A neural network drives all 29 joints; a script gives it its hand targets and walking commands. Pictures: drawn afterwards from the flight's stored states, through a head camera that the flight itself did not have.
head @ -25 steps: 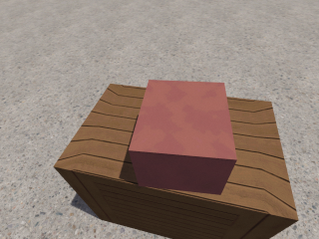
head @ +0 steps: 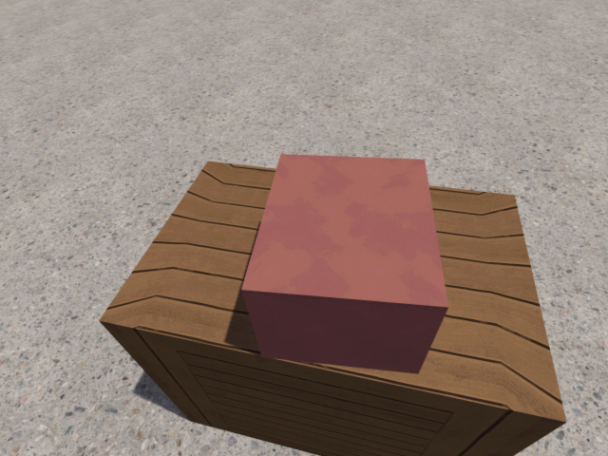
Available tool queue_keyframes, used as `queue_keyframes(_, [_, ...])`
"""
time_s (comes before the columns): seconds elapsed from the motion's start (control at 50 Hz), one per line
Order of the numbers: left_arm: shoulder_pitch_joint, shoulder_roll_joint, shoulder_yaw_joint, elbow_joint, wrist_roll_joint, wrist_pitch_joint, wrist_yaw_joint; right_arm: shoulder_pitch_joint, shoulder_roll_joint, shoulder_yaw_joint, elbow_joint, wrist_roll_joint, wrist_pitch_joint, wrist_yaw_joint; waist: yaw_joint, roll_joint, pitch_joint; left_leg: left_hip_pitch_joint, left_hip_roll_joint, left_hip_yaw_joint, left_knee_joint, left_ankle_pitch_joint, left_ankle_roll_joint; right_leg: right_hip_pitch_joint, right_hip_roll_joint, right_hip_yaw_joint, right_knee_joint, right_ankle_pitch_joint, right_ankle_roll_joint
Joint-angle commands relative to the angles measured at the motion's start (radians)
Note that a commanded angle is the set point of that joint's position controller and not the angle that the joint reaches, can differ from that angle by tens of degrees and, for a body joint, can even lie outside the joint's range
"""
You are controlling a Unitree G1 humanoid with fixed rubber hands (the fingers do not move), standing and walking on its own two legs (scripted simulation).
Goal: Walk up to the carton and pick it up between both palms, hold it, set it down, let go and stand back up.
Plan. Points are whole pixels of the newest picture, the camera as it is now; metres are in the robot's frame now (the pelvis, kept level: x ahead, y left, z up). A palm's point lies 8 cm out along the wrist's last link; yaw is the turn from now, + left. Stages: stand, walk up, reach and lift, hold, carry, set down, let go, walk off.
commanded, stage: stand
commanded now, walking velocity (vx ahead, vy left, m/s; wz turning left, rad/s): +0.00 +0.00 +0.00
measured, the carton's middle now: (344, 256) +0.46 -0.03 -0.03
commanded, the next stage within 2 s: walk up in 0.20 s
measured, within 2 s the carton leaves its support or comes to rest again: neither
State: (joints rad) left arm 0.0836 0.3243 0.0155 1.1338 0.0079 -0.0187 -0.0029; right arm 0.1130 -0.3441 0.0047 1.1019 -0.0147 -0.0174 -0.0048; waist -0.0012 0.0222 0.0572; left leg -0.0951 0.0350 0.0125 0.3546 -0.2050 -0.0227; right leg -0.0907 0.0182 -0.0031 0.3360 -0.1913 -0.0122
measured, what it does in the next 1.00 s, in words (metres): shifts its weight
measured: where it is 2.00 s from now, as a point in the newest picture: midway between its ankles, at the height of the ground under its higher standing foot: outside the picture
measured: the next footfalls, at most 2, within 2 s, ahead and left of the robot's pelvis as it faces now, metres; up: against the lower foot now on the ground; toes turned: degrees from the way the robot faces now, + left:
none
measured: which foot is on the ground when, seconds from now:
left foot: down 0.00-1.00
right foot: down 0.00-1.00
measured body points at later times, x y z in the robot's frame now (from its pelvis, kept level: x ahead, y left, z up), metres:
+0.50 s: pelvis +0.01 +0.01 +0.00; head +0.01 -0.01 +0.45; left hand +0.09 +0.30 -0.13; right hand +0.08 -0.30 -0.14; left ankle +0.00 +0.13 -0.75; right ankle +0.00 -0.11 -0.75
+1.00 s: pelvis +0.03 +0.06 -0.04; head +0.06 +0.05 +0.40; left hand +0.14 +0.38 -0.15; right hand +0.10 -0.26 -0.16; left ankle +0.04 +0.18 -0.75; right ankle +0.00 -0.09 -0.74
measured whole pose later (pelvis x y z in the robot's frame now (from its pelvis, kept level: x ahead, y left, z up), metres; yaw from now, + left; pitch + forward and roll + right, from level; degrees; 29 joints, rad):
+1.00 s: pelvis +0.03 +0.06 -0.04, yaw -8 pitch -3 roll -1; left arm 0.23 0.38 0.05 0.91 0.02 -0.04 0.05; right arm 0.15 -0.39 -0.07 0.89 -0.02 0.01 0.03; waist 0.02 0.04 0.13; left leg -0.31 0.03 0.02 0.82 -0.43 0.02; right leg -0.33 -0.01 0.08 0.86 -0.48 0.02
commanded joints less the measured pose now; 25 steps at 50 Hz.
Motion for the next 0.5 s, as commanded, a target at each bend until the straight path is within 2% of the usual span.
queue_keyframes(0.0, [-0.051,0.232,0.034,-0.059,-0.001,-0.019,0.008,-0.038,-0.209,-0.041,-0.061,-0.002,-0.018,-0.009,-0.001,-0.015,-0.066,0.005,0.104,-0.066,-0.062,0.146,0.042,-0.015,-0.141,0.101,-0.068,0.165,-0.015])
queue_keyframes(0.04, [-0.058,0.232,0.035,-0.062,0.001,-0.018,0.009,-0.043,-0.206,-0.040,-0.061,-0.001,-0.017,-0.009,-0.002,-0.027,-0.062,0.009,0.106,-0.069,-0.065,0.160,0.041,-0.020,-0.137,0.094,-0.061,0.171,-0.014])
queue_keyframes(0.1, [-0.055,0.232,0.036,-0.064,0.000,-0.016,0.010,-0.039,-0.208,-0.042,-0.059,-0.001,-0.016,-0.010,-0.002,-0.008,-0.066,0.007,0.103,-0.062,-0.064,0.158,0.039,-0.008,-0.140,0.099,-0.067,0.182,-0.016])
queue_keyframes(0.12, [-0.051,0.239,0.037,-0.064,0.000,-0.016,0.009,-0.038,-0.204,-0.040,-0.057,0.000,-0.015,-0.011,-0.002,-0.033,-0.065,0.010,0.105,-0.066,-0.066,0.164,0.039,-0.010,-0.136,0.095,-0.064,0.185,-0.014])
queue_keyframes(0.14, [-0.048,0.231,0.037,-0.063,-0.002,-0.017,0.008,-0.043,-0.210,-0.041,-0.057,0.000,-0.016,-0.010,0.004,-0.015,-0.072,0.011,0.104,-0.063,-0.062,0.164,0.042,-0.003,-0.141,0.100,-0.066,0.189,-0.015])
queue_keyframes(0.18, [-0.051,0.234,0.038,-0.061,-0.001,-0.018,0.009,-0.033,-0.199,-0.039,-0.056,0.000,-0.016,-0.009,-0.006,-0.020,-0.064,0.011,0.106,-0.063,-0.065,0.170,0.039,-0.014,-0.139,0.098,-0.060,0.193,-0.016])
queue_keyframes(0.2, [-0.047,0.231,0.036,-0.062,-0.001,-0.019,0.008,-0.040,-0.204,-0.038,-0.057,-0.001,-0.015,-0.010,0.001,-0.023,-0.070,0.011,0.107,-0.066,-0.062,0.170,0.042,-0.005,-0.139,0.099,-0.067,0.192,-0.015])
queue_keyframes(0.24, [-0.055,0.227,0.035,-0.064,-0.001,-0.017,0.008,-0.042,-0.213,-0.042,-0.057,-0.001,-0.014,-0.010,0.000,-0.010,-0.064,0.011,0.105,-0.064,-0.067,0.167,0.039,-0.012,-0.138,0.100,-0.066,0.183,-0.014])
queue_keyframes(0.36, [-0.054,0.243,0.038,-0.060,0.000,-0.018,0.010,-0.036,-0.204,-0.039,-0.056,-0.003,-0.013,-0.010,-0.001,-0.019,-0.057,0.011,0.107,-0.062,-0.068,0.167,0.037,-0.016,-0.137,0.101,-0.067,0.188,-0.014])
queue_keyframes(0.38, [0.023,0.268,0.041,-0.075,0.003,-0.029,0.019,-0.044,-0.255,-0.074,-0.082,-0.019,0.006,0.004,0.006,-0.010,-0.046,-0.007,0.062,-0.001,0.000,-0.014,0.044,-0.052,-0.159,0.187,-0.081,0.099,-0.036])
queue_keyframes(0.42, [0.061,0.299,0.055,-0.093,0.004,-0.037,0.028,-0.031,-0.213,-0.070,-0.103,-0.024,0.023,0.017,0.011,-0.076,-0.025,-0.114,0.041,0.001,0.053,-0.094,0.033,-0.026,-0.223,0.297,-0.102,0.013,-0.087])
queue_keyframes(0.46, [0.078,0.311,0.061,-0.116,0.005,-0.039,0.034,-0.023,-0.201,-0.076,-0.128,-0.026,0.025,0.025,0.015,-0.100,-0.024,-0.129,0.034,-0.010,0.067,-0.117,0.032,-0.042,-0.244,0.329,-0.083,0.029,-0.110])
queue_keyframes(0.48, [0.077,0.308,0.061,-0.133,0.006,-0.040,0.036,-0.014,-0.202,-0.079,-0.140,-0.028,0.023,0.025,0.010,-0.115,-0.022,-0.116,0.039,-0.014,0.062,-0.106,0.036,-0.058,-0.237,0.318,-0.057,0.083,-0.111])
